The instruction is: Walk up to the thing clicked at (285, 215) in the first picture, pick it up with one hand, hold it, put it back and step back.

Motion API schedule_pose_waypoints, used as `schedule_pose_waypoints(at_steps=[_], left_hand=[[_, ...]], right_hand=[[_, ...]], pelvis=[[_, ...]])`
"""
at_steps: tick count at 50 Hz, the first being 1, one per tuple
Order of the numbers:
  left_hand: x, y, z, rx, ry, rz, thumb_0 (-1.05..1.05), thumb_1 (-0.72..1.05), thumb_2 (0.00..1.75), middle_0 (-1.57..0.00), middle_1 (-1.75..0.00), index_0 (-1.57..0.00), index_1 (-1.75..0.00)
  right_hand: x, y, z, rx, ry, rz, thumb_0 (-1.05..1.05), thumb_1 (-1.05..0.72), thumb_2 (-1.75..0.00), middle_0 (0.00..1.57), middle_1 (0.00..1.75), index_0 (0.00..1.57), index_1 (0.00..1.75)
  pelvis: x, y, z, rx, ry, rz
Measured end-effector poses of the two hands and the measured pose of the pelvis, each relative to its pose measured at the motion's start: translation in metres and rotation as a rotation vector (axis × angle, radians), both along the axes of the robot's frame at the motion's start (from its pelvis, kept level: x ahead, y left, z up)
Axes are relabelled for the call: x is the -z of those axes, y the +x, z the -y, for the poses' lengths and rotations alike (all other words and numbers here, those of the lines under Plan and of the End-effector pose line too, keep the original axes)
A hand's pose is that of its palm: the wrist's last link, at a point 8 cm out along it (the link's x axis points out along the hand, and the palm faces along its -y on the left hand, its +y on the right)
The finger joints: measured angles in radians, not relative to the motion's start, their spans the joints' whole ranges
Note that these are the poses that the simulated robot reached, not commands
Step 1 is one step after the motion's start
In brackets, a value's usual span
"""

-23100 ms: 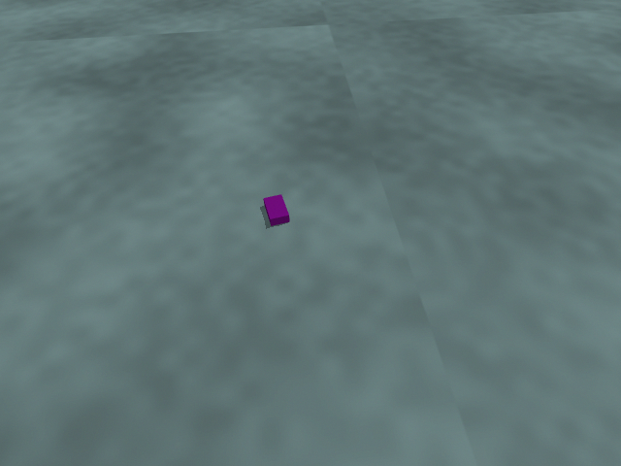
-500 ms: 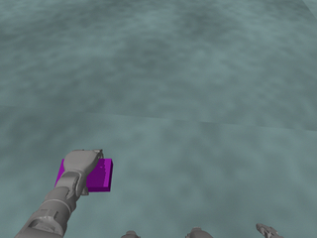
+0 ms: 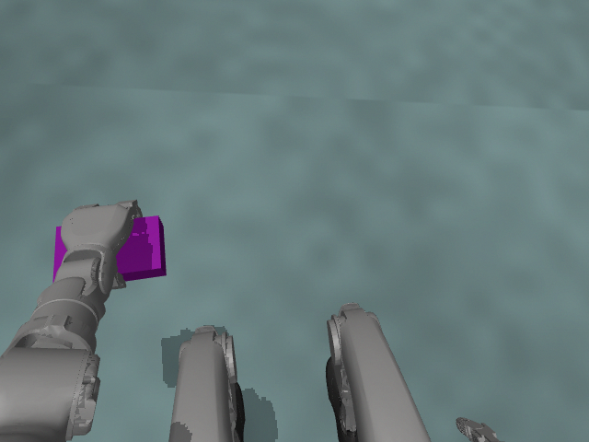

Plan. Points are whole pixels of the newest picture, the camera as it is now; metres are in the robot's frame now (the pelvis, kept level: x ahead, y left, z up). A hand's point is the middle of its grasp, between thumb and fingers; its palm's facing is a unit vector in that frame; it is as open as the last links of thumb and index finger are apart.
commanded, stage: crouch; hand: left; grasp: from above
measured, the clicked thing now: (113, 251) +0.43 +0.25 -0.17
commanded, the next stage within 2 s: lower in 0.98 s
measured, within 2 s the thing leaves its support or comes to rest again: neither
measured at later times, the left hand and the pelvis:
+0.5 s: hand (134, 255) +0.45 +0.25 -0.28, palm faces -0.47 -0.02 -0.88, open 11.5 cm; pelvis -0.01 +0.00 -0.11, yaw -2 degrees
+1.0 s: hand (141, 257) +0.47 +0.26 -0.34, palm faces -0.47 -0.02 -0.88, open 11.5 cm; pelvis -0.02 +0.00 -0.17, yaw -4 degrees
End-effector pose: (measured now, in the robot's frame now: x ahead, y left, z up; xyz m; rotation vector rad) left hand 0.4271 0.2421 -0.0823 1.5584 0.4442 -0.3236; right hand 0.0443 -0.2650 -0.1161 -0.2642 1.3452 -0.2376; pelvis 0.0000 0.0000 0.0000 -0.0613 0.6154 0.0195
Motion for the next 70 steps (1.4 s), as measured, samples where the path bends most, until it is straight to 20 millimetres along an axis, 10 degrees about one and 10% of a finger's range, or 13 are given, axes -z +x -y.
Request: schedule_pose_waypoints(at_steps=[21,42,70], left_hand=[[0.124,0.030,-0.012,-0.015,-0.019,0.010,0.00,-0.19,0.64,-0.54,-0.64,-0.55,-0.62],[0.184,0.042,-0.018,0.003,-0.032,-0.008,0.00,-0.18,0.64,-0.54,-0.64,-0.55,-0.62],[0.243,0.052,-0.023,0.001,-0.047,-0.019,0.00,-0.20,0.65,-0.56,-0.63,-0.57,-0.61]], right_hand=[[0.083,0.012,0.019,-0.116,-0.033,-0.045,0.01,-0.90,-0.90,0.20,0.30,0.20,0.30],[0.125,-0.045,0.012,-0.097,-0.003,-0.185,0.01,-0.90,-0.90,0.20,0.30,0.20,0.30],[0.145,-0.042,0.011,-0.170,-0.022,-0.215,0.00,-0.91,-0.90,0.20,0.30,0.20,0.30]], pelvis=[[0.098,-0.007,0.003,0.001,-0.034,-0.044],[0.152,-0.015,0.001,0.015,-0.054,-0.018],[0.187,-0.011,-0.001,0.032,-0.088,0.004]])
